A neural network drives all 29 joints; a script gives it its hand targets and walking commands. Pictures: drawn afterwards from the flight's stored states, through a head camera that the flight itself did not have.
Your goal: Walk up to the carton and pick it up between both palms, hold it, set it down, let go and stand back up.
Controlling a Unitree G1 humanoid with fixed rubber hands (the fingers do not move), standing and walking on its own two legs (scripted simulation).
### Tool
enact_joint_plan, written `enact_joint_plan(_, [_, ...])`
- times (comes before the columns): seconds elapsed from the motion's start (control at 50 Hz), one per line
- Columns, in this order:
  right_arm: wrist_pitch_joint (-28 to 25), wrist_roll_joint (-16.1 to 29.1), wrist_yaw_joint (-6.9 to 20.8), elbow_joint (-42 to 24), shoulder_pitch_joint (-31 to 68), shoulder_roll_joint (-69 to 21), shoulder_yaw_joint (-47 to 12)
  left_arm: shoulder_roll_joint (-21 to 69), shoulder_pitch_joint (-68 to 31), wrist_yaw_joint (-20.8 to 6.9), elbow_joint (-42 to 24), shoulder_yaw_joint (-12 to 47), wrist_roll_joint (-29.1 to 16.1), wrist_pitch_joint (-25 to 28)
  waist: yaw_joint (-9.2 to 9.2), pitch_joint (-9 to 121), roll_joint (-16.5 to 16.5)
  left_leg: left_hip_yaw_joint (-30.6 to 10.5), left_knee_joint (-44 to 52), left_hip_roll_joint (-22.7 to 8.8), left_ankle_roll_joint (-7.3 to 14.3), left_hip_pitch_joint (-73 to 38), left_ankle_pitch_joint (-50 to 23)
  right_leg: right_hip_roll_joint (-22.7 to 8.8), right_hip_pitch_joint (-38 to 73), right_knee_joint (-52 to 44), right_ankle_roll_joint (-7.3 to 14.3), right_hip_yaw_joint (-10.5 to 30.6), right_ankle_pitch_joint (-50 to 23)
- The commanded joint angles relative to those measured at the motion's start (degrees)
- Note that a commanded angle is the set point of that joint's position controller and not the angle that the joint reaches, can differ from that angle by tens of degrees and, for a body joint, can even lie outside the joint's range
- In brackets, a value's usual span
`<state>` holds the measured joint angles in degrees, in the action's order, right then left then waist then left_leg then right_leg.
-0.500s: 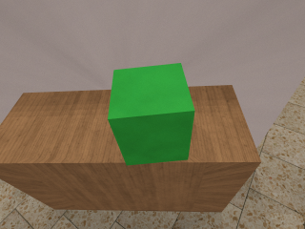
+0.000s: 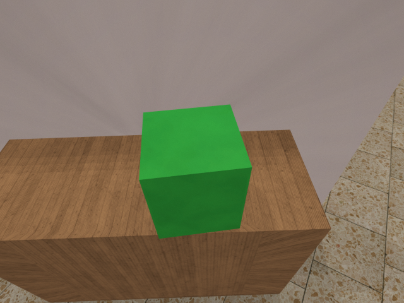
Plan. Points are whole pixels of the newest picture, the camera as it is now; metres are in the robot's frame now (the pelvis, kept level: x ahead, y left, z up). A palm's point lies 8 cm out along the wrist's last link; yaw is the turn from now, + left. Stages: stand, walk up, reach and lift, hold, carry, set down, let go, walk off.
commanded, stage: walk up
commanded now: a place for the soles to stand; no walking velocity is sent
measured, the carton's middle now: (193, 173) +0.43 +0.04 -0.01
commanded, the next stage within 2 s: none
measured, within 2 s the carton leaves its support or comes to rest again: neither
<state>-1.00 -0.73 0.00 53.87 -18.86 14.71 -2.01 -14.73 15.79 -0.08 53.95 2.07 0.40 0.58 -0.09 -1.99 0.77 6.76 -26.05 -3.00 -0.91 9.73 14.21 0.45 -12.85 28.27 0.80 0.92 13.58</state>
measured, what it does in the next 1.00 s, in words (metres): steps on the spot: left foot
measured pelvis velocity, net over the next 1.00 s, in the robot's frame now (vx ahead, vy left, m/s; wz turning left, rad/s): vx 0.02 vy -0.08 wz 0.05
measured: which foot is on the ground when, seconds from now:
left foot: down 0.00-0.38, up 0.40-0.66, down 0.68-1.00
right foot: down 0.00-1.00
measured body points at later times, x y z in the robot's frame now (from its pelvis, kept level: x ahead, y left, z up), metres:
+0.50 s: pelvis +0.01 -0.06 -0.01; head +0.03 -0.07 +0.44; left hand +0.10 +0.21 -0.13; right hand +0.04 -0.33 -0.15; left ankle -0.01 +0.09 -0.71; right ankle +0.02 -0.13 -0.74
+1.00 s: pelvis +0.02 -0.08 +0.00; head +0.02 -0.08 +0.45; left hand +0.08 +0.19 -0.14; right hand +0.07 -0.33 -0.14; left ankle +0.04 +0.05 -0.74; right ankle +0.02 -0.15 -0.74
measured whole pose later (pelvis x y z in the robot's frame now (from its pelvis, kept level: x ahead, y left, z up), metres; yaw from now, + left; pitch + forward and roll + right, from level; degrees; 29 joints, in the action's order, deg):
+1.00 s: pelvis +0.02 -0.08 +0.00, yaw +3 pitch -2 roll +0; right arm -0.7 -0.7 -0.9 53.6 -16.3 14.1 -1.2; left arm -15.1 12.1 0.6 55.1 1.7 0.7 -1.1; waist -0.8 -2.4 -0.7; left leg 1.9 -28.0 -2.0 -0.5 12.6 13.0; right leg 1.6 -9.6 26.4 3.8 -6.9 14.7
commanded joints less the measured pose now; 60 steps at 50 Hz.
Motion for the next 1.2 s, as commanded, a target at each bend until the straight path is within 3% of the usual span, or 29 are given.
enact_joint_plan(0.0, [-0.69,-0.07,-0.31,-2.11,0.03,6.17,1.16,-6.33,1.08,0.42,-1.22,-1.28,-0.24,0.76,-0.65,1.53,0.04,-4.70,5.08,-5.36,3.59,-1.80,-3.55,-4.78,-1.13,-4.85,1.89,5.58,-8.93])
enact_joint_plan(0.12, [-0.17,-0.21,-0.52,0.13,-1.28,6.44,0.82,-5.34,2.63,0.72,0.38,-0.98,0.14,0.62,-0.18,1.00,-0.56,-4.46,4.32,-5.20,3.12,-1.49,-3.01,-4.86,-0.94,-4.30,2.15,4.83,-9.21])
enact_joint_plan(0.14, [-0.43,-0.53,-1.50,-0.63,-2.81,7.22,1.70,-8.51,0.32,0.17,0.09,-2.82,1.00,-0.26,-0.85,-1.73,2.47,-7.27,4.58,-7.68,5.05,-2.18,-8.18,-3.92,-5.12,-0.32,1.05,3.59,-7.64])
enact_joint_plan(0.24, [-0.12,-0.25,-3.48,-1.09,-2.32,11.68,3.74,-5.89,-1.99,-0.62,-3.50,-2.66,2.24,-1.86,-0.29,-1.84,-5.54,-16.21,9.66,-20.70,12.41,-1.15,-5.60,-3.93,-13.20,11.52,-0.57,0.57,7.93])
enact_joint_plan(0.28, [-0.68,-0.74,-3.66,-1.48,0.13,10.35,3.93,-6.97,-0.97,-0.98,-3.55,-3.06,2.20,-2.09,0.46,-1.30,-7.50,-13.58,7.77,-19.35,11.68,1.98,-8.57,-5.09,-9.80,10.71,-0.97,1.56,7.41])
enact_joint_plan(0.32, [-0.75,-0.97,-3.03,-2.09,1.56,9.77,4.19,-6.77,2.12,-0.64,-3.77,-2.92,2.18,-1.24,1.89,-0.22,-6.13,-7.90,1.33,-14.53,7.93,2.48,-10.25,-5.36,-5.30,2.41,-0.39,0.88,-2.29])
enact_joint_plan(0.34, [-0.27,-1.17,-2.49,-2.00,1.63,8.26,3.99,-8.28,2.76,-0.90,-2.76,-3.27,2.03,-1.12,1.48,-0.35,-3.87,-3.47,-3.86,-9.65,5.32,6.59,-8.53,-5.59,0.22,-1.10,-0.29,2.91,-7.15])
enact_joint_plan(0.36, [0.23,-1.15,-1.93,-3.52,0.23,6.38,3.42,-10.86,3.28,-0.87,-3.38,-4.07,1.40,-1.01,1.62,1.16,3.83,1.24,-11.09,-3.67,2.38,10.52,0.26,-10.25,4.83,-6.27,1.22,8.84,-9.65])
enact_joint_plan(0.38, [0.94,-0.64,-1.83,-3.31,-2.01,3.87,2.38,-13.47,2.89,-0.59,-3.54,-4.48,0.73,-1.24,1.40,1.98,9.45,0.02,-15.02,0.06,2.31,12.25,13.48,-13.60,3.29,-8.68,3.70,13.40,-7.89])
enact_joint_plan(0.42, [1.45,-0.58,-2.51,-4.14,-0.26,4.05,2.14,-10.04,1.43,0.02,-3.79,-3.30,1.14,-2.01,2.42,-2.05,9.38,-4.61,-21.73,-0.03,4.32,15.00,19.08,-14.17,2.01,-10.72,7.03,13.26,-6.47])
enact_joint_plan(0.46, [1.38,-0.21,-2.86,-4.86,-0.36,3.73,2.45,-9.74,-0.17,1.02,-4.61,-2.60,1.33,-2.24,2.08,-3.15,6.29,-7.08,-24.92,0.70,5.46,20.57,16.19,-14.64,7.10,-8.68,5.66,10.47,-22.58])
enact_joint_plan(0.48, [1.25,-0.37,-3.01,-4.99,-2.20,3.58,2.55,-8.48,-0.67,1.08,-5.06,-2.45,1.50,-2.04,1.26,-0.61,6.60,-7.30,-25.59,-0.25,5.23,17.78,15.14,-15.72,6.95,-8.87,6.71,9.16,-21.58])
enact_joint_plan(0.5, [1.00,-0.46,-3.07,-4.31,-2.29,3.25,2.57,-9.36,-0.74,0.99,-5.28,-2.63,1.29,-2.29,1.25,-0.32,5.46,-7.17,-24.81,-0.53,5.15,17.26,14.23,-15.09,8.00,-8.86,5.02,7.74,-23.31])
enact_joint_plan(0.52, [0.87,-0.84,-3.24,-4.16,-3.35,4.15,2.47,-8.44,-2.17,0.79,-5.24,-2.45,0.97,-2.36,0.31,1.01,4.14,-7.42,-23.72,-0.77,4.71,13.70,14.41,-14.12,5.86,-8.51,6.80,5.94,-20.86])
enact_joint_plan(0.54, [0.74,-0.65,-3.04,-4.35,-4.73,3.83,2.75,-8.58,-2.89,0.62,-5.34,-1.99,1.15,-2.46,-0.31,0.83,5.76,-6.95,-22.62,-0.74,4.20,12.36,13.01,-14.03,4.39,-8.71,6.08,4.16,-18.62])
enact_joint_plan(0.56, [0.75,-0.51,-2.88,-4.09,-3.47,5.46,3.15,-7.93,-2.82,0.81,-5.24,-2.25,1.40,-2.42,0.61,1.10,2.56,-6.28,-19.44,-0.12,3.91,13.21,12.19,-14.37,6.68,-9.11,4.89,5.81,-18.11])
enact_joint_plan(0.62, [0.79,0.07,-2.69,-4.49,-3.52,2.88,2.62,-9.52,-5.43,0.96,-4.20,-1.97,0.98,-3.13,-0.54,0.27,1.92,-3.73,-8.24,1.23,3.70,5.40,3.56,-12.19,0.10,-5.78,5.79,2.61,-10.34])
enact_joint_plan(0.66, [0.13,0.31,-2.70,-3.62,-6.83,2.72,2.48,-8.85,-6.30,0.55,-3.27,-1.76,1.04,-3.23,-2.49,1.35,2.15,-6.10,-0.56,-0.73,4.02,-1.83,-7.89,-9.83,-4.35,-2.49,4.07,0.80,-6.20])
enact_joint_plan(0.68, [-0.26,-0.45,-2.89,-3.01,-7.08,4.78,3.20,-6.82,-6.60,0.50,-3.76,-1.59,0.31,-3.12,-3.00,0.46,-2.43,-10.45,0.18,-4.17,5.52,-4.13,-11.19,-8.50,-7.29,0.98,2.86,0.11,-2.56])
enact_joint_plan(0.72, [-0.19,0.01,-2.85,-4.55,-3.22,9.19,4.18,-6.31,-3.04,0.44,-3.80,-1.73,0.64,-3.86,-1.08,-0.85,-9.55,-28.95,7.87,-17.77,14.36,4.87,-7.20,-2.31,-6.05,10.02,-1.87,-1.87,11.30])
enact_joint_plan(0.74, [-0.17,-0.07,-2.72,-4.44,-1.10,9.51,3.79,-6.05,-3.05,0.80,-3.33,-1.47,0.70,-3.98,-0.96,-2.31,-12.61,-28.19,10.09,-17.90,14.38,9.36,-8.80,-4.08,-1.00,10.46,-0.38,-0.13,12.34])
enact_joint_plan(0.78, [-0.25,0.10,-2.19,-4.27,1.90,6.47,2.28,-4.21,-3.23,0.66,-3.72,-0.81,0.83,-2.76,1.49,-2.77,-10.17,-20.56,8.35,-12.96,9.59,10.04,-12.15,-3.81,2.15,0.72,0.45,-0.67,4.43])
enact_joint_plan(0.82, [-0.33,-0.17,-1.65,-4.37,3.59,6.43,2.22,-6.11,-0.98,0.58,-1.76,-1.83,1.17,-1.85,0.92,0.91,-4.81,-14.58,3.79,-8.29,6.44,8.14,-13.33,-5.51,7.51,-4.44,0.76,0.73,-4.83])
enact_joint_plan(0.88, [-0.40,0.07,-0.86,-2.25,-0.38,5.82,1.92,-6.71,-1.53,0.45,-0.35,-2.02,0.66,-1.34,-0.36,0.04,-0.57,-10.26,3.33,-3.43,3.88,7.03,-0.12,-7.48,5.45,-8.10,2.42,2.79,1.18])
enact_joint_plan(0.96, [0.01,-0.14,-0.98,-1.63,0.47,5.00,1.96,-6.85,-2.84,1.06,-0.25,-1.65,0.05,-0.94,-0.89,-2.98,-0.28,-9.28,0.94,-2.73,4.11,3.49,-3.69,-9.10,-0.58,-11.89,2.86,2.80,2.91])
enact_joint_plan(1.0, [-0.18,0.13,-1.03,-1.01,-1.59,5.68,2.00,-6.58,-3.91,1.18,0.18,-1.41,0.28,-0.69,-1.01,-3.94,2.69,-9.19,0.92,-3.33,4.00,4.91,-3.56,-8.62,0.83,-12.21,1.32,2.02,-1.05])
enact_joint_plan(1.08, [-0.35,-0.02,-1.17,0.13,-1.03,5.88,1.71,-8.08,-3.59,0.94,0.93,-1.86,0.21,-0.89,-0.27,-0.53,-0.17,-8.04,1.13,-2.33,3.24,4.79,-5.08,-8.54,3.92,-9.42,3.16,0.84,-2.09])
enact_joint_plan(1.12, [-0.43,0.17,-1.38,0.40,-1.52,5.02,1.55,-7.24,-2.86,0.94,1.63,-1.87,0.21,-0.97,-0.32,-0.73,2.14,-8.39,0.88,-2.67,3.15,5.61,-5.35,-8.66,4.94,-10.44,2.55,0.22,-3.81])
enact_joint_plan(1.18, [-0.48,0.16,-1.76,0.20,-1.19,5.63,1.46,-7.64,-1.77,1.29,2.33,-2.00,0.16,-1.38,-0.05,-0.13,0.62,-8.38,-0.75,-2.74,2.82,6.45,-8.12,-8.50,5.96,-7.93,2.19,-1.23,-11.78])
